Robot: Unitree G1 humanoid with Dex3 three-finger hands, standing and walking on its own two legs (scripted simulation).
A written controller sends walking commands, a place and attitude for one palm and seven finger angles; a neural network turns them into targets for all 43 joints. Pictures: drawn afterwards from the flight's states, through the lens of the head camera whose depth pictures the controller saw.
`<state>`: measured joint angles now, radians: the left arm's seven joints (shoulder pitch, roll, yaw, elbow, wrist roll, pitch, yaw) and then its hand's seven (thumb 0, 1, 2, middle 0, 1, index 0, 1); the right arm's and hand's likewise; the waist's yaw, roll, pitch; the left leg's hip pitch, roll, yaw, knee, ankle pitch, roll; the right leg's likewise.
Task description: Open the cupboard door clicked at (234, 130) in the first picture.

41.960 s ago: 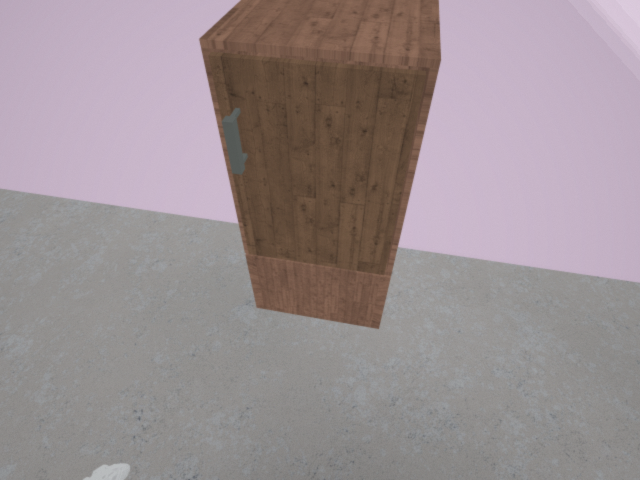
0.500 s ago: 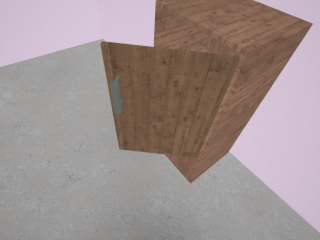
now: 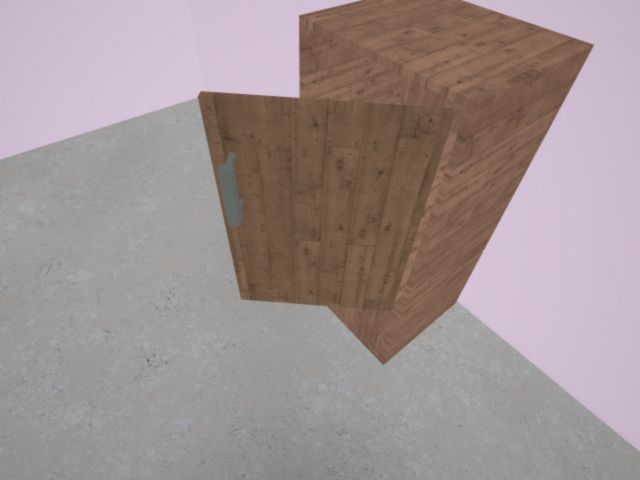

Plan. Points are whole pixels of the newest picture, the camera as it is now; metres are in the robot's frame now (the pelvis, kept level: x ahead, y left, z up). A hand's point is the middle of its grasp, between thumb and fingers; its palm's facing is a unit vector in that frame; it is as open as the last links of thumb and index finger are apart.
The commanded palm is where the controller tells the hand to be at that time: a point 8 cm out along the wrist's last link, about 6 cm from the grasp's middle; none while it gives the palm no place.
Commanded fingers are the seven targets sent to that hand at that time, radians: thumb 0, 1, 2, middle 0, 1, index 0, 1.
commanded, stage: come to a stop and stand still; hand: left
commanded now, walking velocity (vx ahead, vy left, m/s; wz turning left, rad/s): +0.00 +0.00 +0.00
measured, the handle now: (233, 189) +0.60 +0.20 -0.01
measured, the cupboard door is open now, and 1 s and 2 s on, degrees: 47 47 47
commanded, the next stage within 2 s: look again from close up in 0.12 s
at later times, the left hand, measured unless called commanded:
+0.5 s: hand out of the picture -0.01 +0.18 -0.19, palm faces +0.03 -0.98 -0.19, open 7.4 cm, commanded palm none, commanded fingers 0.00 0.90 0.90 -0.20 -0.30 -0.20 -0.30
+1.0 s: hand (147, 433) +0.17 +0.21 +0.00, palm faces +0.24 -0.96 -0.10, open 7.6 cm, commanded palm +0.09 +0.25 -0.06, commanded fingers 0.00 0.62 0.78 -0.22 -0.48 -0.22 -0.48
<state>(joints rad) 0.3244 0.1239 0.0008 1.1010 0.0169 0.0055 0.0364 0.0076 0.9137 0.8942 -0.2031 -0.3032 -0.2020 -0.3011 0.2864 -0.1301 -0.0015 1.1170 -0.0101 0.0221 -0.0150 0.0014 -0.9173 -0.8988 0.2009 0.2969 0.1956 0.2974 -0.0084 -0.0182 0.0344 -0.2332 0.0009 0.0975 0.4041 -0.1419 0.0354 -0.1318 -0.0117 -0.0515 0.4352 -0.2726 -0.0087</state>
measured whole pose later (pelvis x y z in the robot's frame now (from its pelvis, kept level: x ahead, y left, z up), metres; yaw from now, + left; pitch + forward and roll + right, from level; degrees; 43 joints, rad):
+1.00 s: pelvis -0.03 +0.02 -0.03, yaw +5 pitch +2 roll -1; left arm 0.37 0.19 0.06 0.10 -0.18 -0.22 0.04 0.02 0.85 0.86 -0.21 -0.36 -0.21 -0.36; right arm 0.27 -0.26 0.02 0.74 0.04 -0.27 -0.05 0.01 -0.91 -0.90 0.20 0.30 0.20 0.30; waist -0.05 0.05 -0.06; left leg -0.53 -0.05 0.04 0.70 -0.25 0.04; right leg -0.40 -0.03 -0.06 0.74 -0.39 0.00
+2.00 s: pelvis -0.01 +0.02 -0.08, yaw +2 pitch +13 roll -4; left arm 0.26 0.37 0.34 0.06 -0.37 -0.37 -0.41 0.00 -0.32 0.37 -0.30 -1.09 -0.29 -1.09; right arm 0.24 -0.26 0.01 0.51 0.04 -0.20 -0.05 0.01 -0.90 -0.90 0.20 0.30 0.20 0.30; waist -0.01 0.02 -0.13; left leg -0.90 0.01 0.00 1.08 -0.42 0.06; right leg -0.72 0.04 -0.08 1.02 -0.53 -0.01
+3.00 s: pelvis -0.01 +0.00 -0.06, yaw +2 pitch +12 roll -3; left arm -0.03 0.44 0.42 0.42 -0.39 -0.31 -0.55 -0.01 -0.50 0.30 -0.31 -1.20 -0.30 -1.20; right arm 0.28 -0.28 0.04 0.52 0.06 -0.16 -0.06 0.01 -0.90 -0.90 0.21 0.30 0.20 0.30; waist -0.01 0.03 -0.11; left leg -0.82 0.02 0.00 1.00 -0.38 0.03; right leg -0.67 0.06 -0.07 0.96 -0.50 -0.04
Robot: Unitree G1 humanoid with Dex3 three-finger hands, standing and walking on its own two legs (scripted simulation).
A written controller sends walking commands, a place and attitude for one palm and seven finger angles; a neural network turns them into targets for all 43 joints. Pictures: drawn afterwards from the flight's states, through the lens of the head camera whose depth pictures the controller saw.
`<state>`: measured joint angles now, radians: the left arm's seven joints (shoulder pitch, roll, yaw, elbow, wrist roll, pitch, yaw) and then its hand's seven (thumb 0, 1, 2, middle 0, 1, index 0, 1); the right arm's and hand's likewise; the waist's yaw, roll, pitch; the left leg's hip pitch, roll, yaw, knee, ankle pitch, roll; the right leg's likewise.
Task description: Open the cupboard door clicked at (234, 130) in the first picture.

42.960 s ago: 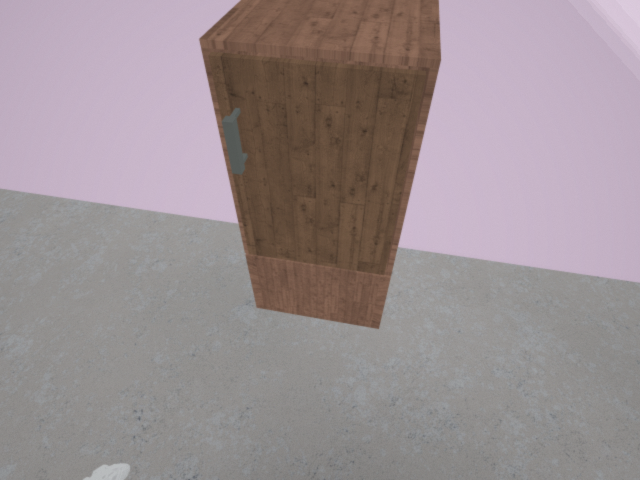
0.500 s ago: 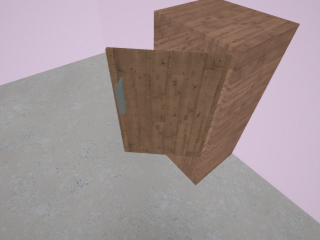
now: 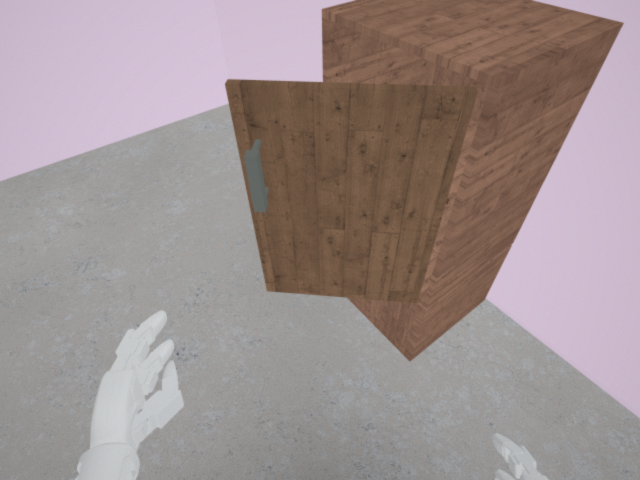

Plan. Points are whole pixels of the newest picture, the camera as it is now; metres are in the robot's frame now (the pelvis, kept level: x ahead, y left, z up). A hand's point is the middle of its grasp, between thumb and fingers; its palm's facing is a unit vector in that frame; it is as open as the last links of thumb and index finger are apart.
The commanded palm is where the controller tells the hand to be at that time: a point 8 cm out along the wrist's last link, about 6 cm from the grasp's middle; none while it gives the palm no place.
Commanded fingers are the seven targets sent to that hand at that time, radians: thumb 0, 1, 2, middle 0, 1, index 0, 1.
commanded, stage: raise the hand with hooked fingers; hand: left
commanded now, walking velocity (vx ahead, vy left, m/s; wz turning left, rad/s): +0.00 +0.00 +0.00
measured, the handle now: (259, 176) +0.65 +0.13 +0.02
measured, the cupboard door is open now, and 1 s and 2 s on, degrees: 47 47 47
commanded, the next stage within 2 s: move the hooked fingers beside the handle in 1.88 s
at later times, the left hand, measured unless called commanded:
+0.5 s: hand (192, 399) +0.24 +0.17 -0.02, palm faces -0.17 -0.98 -0.07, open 10.4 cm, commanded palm +0.20 +0.25 -0.01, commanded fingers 0.00 0.04 0.53 -0.26 -0.86 -0.26 -0.86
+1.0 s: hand (146, 352) +0.28 +0.23 +0.02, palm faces -0.05 -0.99 -0.09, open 13.2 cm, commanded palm +0.26 +0.28 +0.02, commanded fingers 0.00 -0.50 0.30 -0.30 -1.20 -0.30 -1.20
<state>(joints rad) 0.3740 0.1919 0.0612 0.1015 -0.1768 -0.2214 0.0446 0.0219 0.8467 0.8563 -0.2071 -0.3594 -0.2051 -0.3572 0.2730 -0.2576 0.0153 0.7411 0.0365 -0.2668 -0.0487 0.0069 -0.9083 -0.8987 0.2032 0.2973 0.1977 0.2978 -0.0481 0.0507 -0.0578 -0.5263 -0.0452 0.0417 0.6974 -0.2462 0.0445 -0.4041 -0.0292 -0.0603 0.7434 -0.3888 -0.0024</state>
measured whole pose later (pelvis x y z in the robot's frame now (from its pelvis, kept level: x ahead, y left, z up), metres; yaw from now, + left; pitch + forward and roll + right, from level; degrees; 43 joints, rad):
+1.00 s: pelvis +0.03 +0.00 -0.05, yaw -2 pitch +13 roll -4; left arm 0.26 0.37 0.34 0.06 -0.37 -0.37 -0.41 0.00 -0.32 0.37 -0.30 -1.09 -0.29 -1.09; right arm 0.24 -0.26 0.01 0.51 0.04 -0.20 -0.05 0.01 -0.90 -0.90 0.20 0.30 0.20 0.30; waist -0.01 0.02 -0.13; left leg -0.90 0.01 0.00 1.08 -0.42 0.06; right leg -0.72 0.04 -0.08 1.02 -0.53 -0.01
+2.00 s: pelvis +0.03 -0.02 -0.04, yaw -3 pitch +12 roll -3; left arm -0.03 0.44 0.42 0.42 -0.39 -0.31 -0.55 -0.01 -0.50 0.30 -0.31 -1.20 -0.30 -1.20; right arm 0.28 -0.28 0.04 0.52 0.06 -0.16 -0.06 0.01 -0.90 -0.90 0.21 0.30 0.20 0.30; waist -0.01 0.03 -0.11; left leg -0.82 0.02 0.00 1.00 -0.38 0.03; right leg -0.67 0.06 -0.07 0.96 -0.50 -0.04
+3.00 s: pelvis +0.03 -0.01 -0.05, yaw -5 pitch +19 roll -4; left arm -0.71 0.57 0.44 1.07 -0.19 -0.36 -0.46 -0.01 -0.50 0.30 -0.30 -1.20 -0.30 -1.20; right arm 0.36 -0.29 0.04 0.60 0.03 0.00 -0.04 0.00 -0.90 -0.90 0.21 0.30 0.20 0.30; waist -0.11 0.02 -0.12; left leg -1.00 0.03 0.02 1.08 -0.41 0.06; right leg -0.84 0.06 -0.05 1.03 -0.52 -0.02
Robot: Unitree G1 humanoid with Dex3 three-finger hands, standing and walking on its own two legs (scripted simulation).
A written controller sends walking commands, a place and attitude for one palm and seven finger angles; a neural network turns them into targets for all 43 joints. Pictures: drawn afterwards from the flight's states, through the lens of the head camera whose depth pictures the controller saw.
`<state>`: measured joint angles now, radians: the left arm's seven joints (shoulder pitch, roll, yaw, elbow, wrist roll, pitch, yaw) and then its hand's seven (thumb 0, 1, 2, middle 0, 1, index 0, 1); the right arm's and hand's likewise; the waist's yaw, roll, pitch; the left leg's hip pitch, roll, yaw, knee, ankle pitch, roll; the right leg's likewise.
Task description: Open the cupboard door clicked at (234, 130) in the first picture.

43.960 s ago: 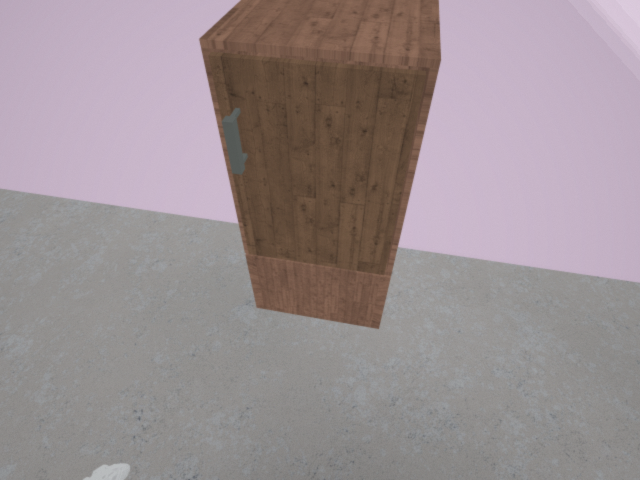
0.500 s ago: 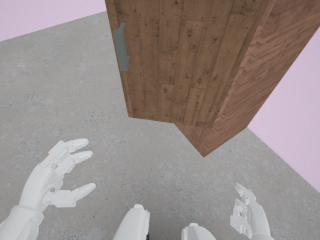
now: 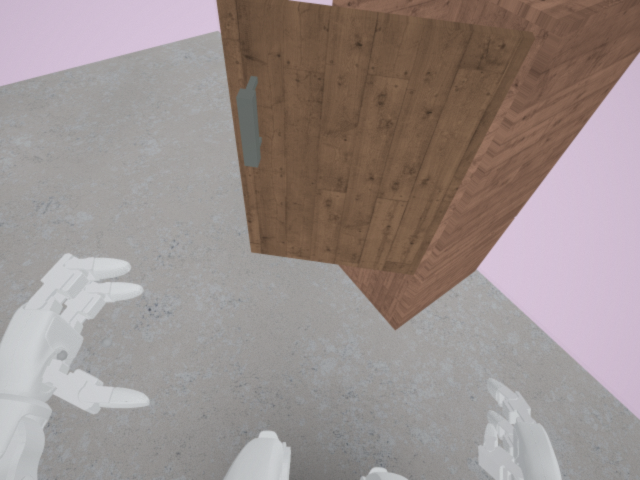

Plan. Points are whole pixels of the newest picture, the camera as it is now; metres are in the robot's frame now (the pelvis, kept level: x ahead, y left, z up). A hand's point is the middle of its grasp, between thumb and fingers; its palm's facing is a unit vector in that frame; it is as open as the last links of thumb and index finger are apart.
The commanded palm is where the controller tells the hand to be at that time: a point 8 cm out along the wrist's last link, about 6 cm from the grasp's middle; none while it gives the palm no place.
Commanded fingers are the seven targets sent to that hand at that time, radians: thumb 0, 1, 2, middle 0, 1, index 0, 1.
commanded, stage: raise the hand with hooked fingers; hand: left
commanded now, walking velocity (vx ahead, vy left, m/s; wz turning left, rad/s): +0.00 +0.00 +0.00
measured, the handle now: (252, 122) +0.62 +0.16 +0.07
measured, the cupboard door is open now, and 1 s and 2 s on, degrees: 47 47 47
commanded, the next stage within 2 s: move the hooked fingers beside the handle in 0.88 s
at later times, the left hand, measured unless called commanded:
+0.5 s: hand (92, 300) +0.28 +0.27 +0.09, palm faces -0.06 -1.00 -0.05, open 14.0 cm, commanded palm +0.25 +0.31 +0.08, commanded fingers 0.00 -0.50 0.30 -0.30 -1.20 -0.30 -1.20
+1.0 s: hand (110, 296) +0.29 +0.25 +0.09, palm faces -0.03 -1.00 -0.05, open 14.0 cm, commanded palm +0.27 +0.30 +0.08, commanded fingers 0.00 -0.50 0.30 -0.30 -1.20 -0.30 -1.20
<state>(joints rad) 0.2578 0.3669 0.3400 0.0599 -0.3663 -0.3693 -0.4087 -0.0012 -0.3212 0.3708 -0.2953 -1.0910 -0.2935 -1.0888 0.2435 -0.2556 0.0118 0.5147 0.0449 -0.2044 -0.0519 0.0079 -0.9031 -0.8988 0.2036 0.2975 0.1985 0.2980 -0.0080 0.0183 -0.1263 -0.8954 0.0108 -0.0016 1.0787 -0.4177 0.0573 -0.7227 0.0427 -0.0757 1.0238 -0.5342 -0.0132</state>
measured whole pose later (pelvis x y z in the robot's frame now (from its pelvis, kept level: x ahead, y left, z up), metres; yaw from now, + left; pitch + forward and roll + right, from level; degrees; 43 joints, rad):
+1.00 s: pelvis +0.00 -0.02 +0.01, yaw +0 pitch +12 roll -3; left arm -0.03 0.44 0.42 0.42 -0.39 -0.31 -0.55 -0.01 -0.50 0.30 -0.31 -1.20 -0.30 -1.20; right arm 0.28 -0.28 0.04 0.52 0.06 -0.16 -0.06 0.01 -0.90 -0.90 0.21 0.30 0.20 0.30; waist -0.01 0.03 -0.11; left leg -0.82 0.02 0.00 1.00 -0.38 0.03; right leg -0.67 0.06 -0.07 0.96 -0.50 -0.04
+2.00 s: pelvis +0.00 +0.00 +0.00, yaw -2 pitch +19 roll -4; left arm -0.71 0.57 0.44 1.07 -0.19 -0.36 -0.46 -0.01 -0.50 0.30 -0.30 -1.20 -0.30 -1.20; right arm 0.36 -0.29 0.04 0.60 0.03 0.00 -0.04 0.00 -0.90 -0.90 0.21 0.30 0.20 0.30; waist -0.11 0.02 -0.12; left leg -1.00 0.03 0.02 1.08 -0.41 0.06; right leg -0.84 0.06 -0.05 1.03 -0.52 -0.02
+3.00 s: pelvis +0.02 +0.00 -0.01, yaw -4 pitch +25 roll -6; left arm -0.98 0.70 0.48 1.18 -0.09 -0.35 -0.39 -0.01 -0.50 0.30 -0.30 -1.20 -0.30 -1.20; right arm 0.42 -0.27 0.06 0.62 0.00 0.10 0.00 0.00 -0.90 -0.90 0.21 0.30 0.20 0.30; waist -0.19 0.04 -0.12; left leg -1.13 0.06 -0.01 1.13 -0.44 0.06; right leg -0.95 0.09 -0.07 1.03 -0.52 -0.01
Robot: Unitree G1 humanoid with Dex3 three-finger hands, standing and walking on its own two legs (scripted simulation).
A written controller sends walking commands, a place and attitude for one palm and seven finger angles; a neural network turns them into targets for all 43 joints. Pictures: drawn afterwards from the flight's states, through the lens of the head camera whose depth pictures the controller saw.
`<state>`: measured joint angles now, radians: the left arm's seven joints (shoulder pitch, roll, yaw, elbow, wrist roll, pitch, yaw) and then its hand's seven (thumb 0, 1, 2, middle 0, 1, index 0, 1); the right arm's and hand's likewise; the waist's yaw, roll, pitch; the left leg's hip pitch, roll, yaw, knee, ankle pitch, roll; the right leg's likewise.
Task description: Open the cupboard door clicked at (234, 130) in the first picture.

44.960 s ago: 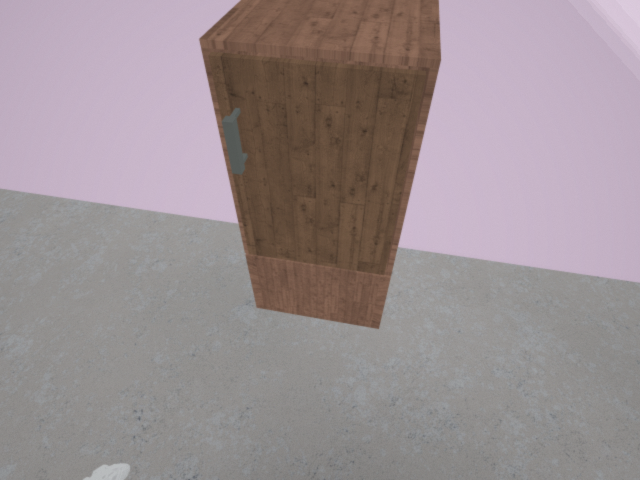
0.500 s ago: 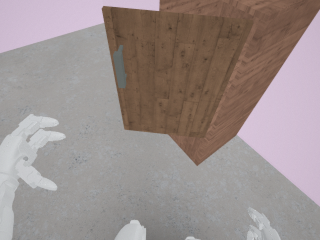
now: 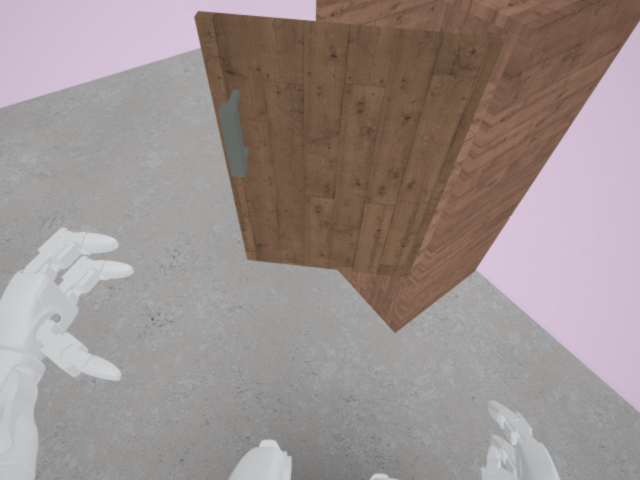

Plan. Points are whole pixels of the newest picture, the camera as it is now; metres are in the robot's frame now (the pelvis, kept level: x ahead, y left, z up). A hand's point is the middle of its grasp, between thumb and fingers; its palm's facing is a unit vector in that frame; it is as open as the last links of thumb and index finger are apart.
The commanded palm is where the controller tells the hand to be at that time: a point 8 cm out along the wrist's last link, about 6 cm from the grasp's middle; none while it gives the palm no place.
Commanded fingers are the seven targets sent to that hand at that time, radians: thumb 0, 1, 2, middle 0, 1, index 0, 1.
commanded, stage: move the hooked fingers beside the handle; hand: left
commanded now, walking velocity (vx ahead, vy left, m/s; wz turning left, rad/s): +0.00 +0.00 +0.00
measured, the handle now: (237, 134) +0.62 +0.18 +0.06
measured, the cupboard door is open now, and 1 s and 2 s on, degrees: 47 47 47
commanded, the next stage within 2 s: none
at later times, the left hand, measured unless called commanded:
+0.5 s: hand (133, 241) +0.38 +0.27 +0.07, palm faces -0.05 -1.00 -0.01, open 14.0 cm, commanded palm +0.36 +0.31 +0.06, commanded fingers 0.00 -0.50 0.30 -0.30 -1.20 -0.30 -1.20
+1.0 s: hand (158, 198) +0.46 +0.26 +0.06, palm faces -0.04 -1.00 +0.00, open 14.0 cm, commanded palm +0.44 +0.30 +0.06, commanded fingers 0.00 -0.50 0.30 -0.30 -1.20 -0.30 -1.20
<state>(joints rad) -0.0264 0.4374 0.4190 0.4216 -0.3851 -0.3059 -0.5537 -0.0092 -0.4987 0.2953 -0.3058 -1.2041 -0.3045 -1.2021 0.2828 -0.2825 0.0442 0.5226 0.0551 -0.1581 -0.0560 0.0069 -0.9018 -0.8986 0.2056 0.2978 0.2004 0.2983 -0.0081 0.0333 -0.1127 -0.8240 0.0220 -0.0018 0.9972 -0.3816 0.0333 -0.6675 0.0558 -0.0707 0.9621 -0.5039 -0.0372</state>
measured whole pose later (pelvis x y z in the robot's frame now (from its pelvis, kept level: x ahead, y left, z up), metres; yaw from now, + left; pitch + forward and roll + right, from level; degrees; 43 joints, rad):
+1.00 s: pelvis +0.00 +0.02 -0.02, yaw -2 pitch +19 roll -4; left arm -0.71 0.57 0.44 1.07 -0.19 -0.36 -0.46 -0.01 -0.50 0.30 -0.30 -1.20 -0.30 -1.20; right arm 0.36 -0.29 0.04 0.60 0.03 0.00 -0.04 0.00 -0.90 -0.90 0.21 0.30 0.20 0.30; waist -0.11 0.02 -0.12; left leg -1.00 0.03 0.02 1.08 -0.41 0.06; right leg -0.84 0.06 -0.05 1.03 -0.52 -0.02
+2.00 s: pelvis +0.02 +0.02 -0.02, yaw -4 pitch +25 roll -6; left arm -0.98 0.70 0.48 1.18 -0.09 -0.35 -0.39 -0.01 -0.50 0.30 -0.30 -1.20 -0.30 -1.20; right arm 0.42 -0.27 0.06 0.62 0.00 0.10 0.00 0.00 -0.90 -0.90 0.21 0.30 0.20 0.30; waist -0.19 0.04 -0.12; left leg -1.13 0.06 -0.01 1.13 -0.44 0.06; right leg -0.95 0.09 -0.07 1.03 -0.52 -0.01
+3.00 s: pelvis +0.01 +0.01 -0.03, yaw -3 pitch +25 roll -5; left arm -1.00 0.64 0.43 1.23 -0.07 -0.35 -0.30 -0.01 -0.50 0.30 -0.30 -1.20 -0.30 -1.20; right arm 0.41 -0.28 0.05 0.62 0.00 0.08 0.01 0.00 -0.90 -0.90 0.21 0.30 0.20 0.30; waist -0.21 0.04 -0.12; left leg -1.14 0.06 -0.01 1.14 -0.44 0.04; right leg -0.97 0.09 -0.07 1.06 -0.53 -0.03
